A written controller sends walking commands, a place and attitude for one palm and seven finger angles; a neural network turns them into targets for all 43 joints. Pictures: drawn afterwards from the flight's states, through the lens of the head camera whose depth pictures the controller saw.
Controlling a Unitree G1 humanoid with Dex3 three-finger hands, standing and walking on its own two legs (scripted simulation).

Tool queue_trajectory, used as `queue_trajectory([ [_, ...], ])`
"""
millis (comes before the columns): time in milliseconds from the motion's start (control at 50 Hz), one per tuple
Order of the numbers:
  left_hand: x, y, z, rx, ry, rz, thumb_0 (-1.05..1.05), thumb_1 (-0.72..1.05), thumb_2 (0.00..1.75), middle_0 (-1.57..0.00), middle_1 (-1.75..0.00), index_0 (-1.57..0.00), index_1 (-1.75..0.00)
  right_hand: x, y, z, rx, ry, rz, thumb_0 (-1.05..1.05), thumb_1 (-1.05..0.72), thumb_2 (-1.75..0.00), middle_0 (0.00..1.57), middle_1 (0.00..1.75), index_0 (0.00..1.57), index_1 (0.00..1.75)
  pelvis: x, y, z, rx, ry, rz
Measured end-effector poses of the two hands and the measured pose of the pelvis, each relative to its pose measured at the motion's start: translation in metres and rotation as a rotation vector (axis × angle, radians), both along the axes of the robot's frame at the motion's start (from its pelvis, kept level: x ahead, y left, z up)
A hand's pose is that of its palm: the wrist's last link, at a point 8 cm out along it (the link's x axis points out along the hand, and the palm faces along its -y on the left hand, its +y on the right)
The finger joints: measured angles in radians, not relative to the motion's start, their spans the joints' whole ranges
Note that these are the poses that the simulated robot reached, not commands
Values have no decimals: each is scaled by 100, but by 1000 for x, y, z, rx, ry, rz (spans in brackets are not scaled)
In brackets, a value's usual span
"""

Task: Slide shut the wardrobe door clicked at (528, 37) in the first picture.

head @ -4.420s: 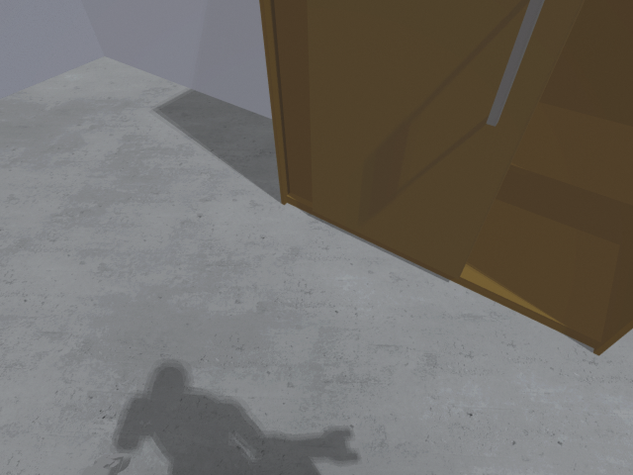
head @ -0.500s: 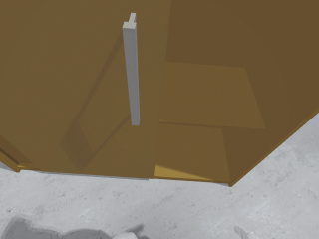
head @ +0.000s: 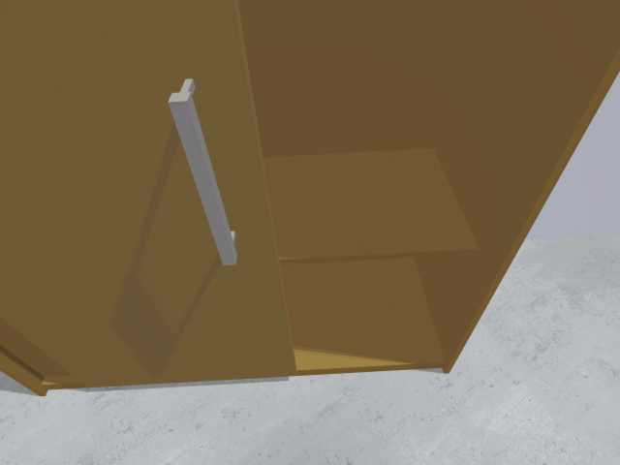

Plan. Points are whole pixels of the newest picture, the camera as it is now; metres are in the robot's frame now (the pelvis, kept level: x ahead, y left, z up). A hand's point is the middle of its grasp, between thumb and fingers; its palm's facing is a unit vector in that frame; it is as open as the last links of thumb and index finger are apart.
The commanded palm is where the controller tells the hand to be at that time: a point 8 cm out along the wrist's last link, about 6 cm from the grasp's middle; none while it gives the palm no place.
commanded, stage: come to a stop and stand still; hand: left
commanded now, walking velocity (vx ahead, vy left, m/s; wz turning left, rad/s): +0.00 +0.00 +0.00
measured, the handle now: (212, 185) +0.49 +0.17 +0.11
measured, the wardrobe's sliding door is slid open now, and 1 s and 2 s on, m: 0.49 0.49 0.49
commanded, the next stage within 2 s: look again from close up in 1.20 s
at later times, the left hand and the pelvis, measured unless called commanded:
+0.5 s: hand out of the picture -0.02 +0.10 -0.18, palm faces +0.10 -0.98 -0.16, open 7.3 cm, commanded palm none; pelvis +0.03 -0.04 +0.00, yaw +2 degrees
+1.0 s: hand out of the picture +0.02 +0.16 -0.18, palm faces +0.07 -0.98 -0.19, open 7.3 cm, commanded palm none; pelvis +0.04 -0.01 +0.00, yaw +1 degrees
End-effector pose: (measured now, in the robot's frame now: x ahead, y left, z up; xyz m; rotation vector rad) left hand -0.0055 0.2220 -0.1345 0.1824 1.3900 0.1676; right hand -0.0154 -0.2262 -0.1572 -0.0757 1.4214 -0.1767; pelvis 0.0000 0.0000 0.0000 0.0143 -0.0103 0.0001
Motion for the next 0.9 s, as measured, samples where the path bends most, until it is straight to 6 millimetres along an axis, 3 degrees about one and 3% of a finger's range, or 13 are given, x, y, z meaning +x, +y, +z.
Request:
queue_trajectory([
  [140,-8,-34,-8,-46,26,21,1,92,90,-20,-30,-20,-30,-40,-3,2,19,111,-14,1,-91,-90,20,30,19,30,4,-19,0,0,-13,9],
  [260,-14,-54,-10,-69,55,54,1,91,90,-20,-30,-20,-30,-46,-3,4,33,166,-7,1,-91,-90,20,30,19,30,11,-29,-1,-1,-6,20],
  [360,-17,-64,-11,-74,79,81,0,91,90,-20,-30,-20,-30,-27,-5,3,34,149,7,1,-91,-90,20,30,19,30,20,-34,-1,-1,-3,25],
  [460,-19,-69,-13,-74,96,101,0,91,90,-20,-30,-20,-30,8,-8,0,23,89,27,1,-91,-90,20,30,19,30,28,-36,-3,0,-5,26],
  [680,-17,-59,-17,-80,119,117,0,91,90,-20,-30,-20,-30,71,-22,5,-53,-17,72,2,-93,-90,20,30,19,30,43,-27,-4,2,-9,25],
  [780,-9,-47,-17,-74,115,106,0,91,90,-20,-30,-20,-30,86,-18,8,-63,-51,80,1,-92,-90,20,30,19,30,45,-21,-3,3,-7,21],
  [900,4,-29,-15,-53,86,88,0,91,90,-20,-30,-20,-30,90,-10,9,-60,-62,85,1,-93,-90,20,30,20,30,46,-13,-2,6,-7,20],
])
